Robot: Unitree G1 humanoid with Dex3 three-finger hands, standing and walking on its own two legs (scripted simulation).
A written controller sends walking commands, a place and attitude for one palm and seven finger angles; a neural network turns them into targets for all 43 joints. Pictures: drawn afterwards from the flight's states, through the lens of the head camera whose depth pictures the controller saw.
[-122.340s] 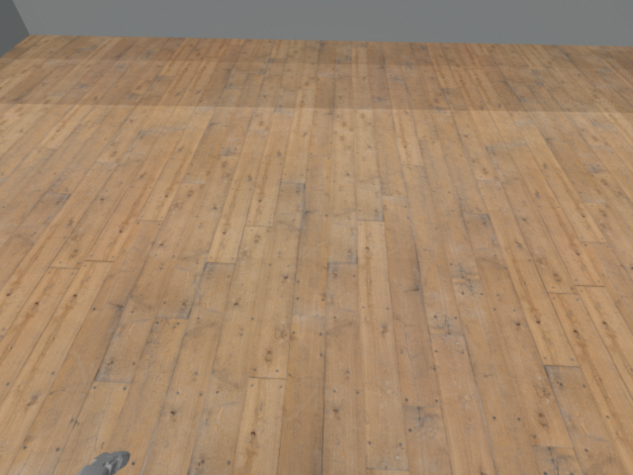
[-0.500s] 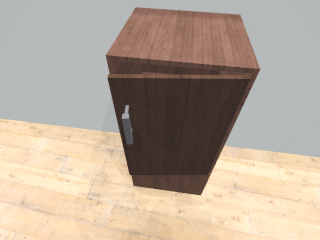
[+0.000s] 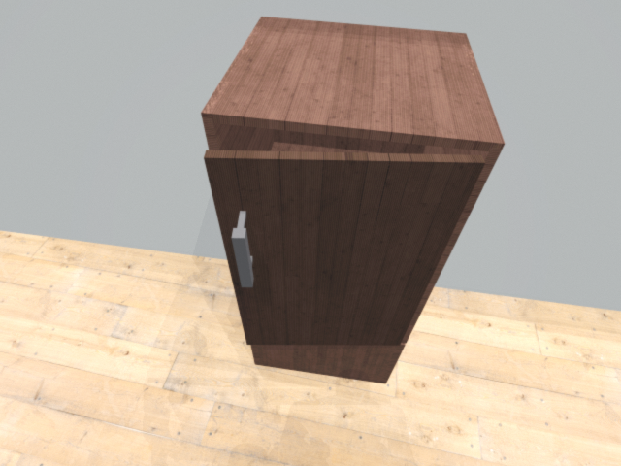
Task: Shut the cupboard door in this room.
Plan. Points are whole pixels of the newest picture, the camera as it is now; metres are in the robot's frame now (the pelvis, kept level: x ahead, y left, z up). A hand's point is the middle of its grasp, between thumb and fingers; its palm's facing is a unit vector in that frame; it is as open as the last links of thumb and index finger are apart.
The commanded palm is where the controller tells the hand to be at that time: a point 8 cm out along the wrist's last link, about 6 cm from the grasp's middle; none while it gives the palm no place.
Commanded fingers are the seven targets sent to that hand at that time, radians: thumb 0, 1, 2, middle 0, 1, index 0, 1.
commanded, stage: shuffle to correct the standing spot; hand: left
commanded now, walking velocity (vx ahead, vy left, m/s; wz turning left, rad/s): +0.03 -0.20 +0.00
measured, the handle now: (245, 250) +0.44 +0.14 -0.02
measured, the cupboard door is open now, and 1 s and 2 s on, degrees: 8 8 8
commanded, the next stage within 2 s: come to a stop and stand still in 0.22 s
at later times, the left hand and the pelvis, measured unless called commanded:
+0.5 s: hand out of the picture +0.05 +0.10 -0.18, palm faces +0.08 -0.97 -0.22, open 7.2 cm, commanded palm none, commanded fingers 0.00 0.90 0.90 -0.20 -0.30 -0.20 -0.30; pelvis +0.01 -0.08 -0.01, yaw +3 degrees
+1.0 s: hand out of the picture +0.00 +0.15 -0.18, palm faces +0.09 -0.97 -0.24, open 7.3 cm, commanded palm none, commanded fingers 0.00 0.90 0.90 -0.20 -0.30 -0.20 -0.30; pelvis -0.01 -0.04 -0.01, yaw +3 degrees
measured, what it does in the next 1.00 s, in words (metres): steps on the spot: right foot, then left foot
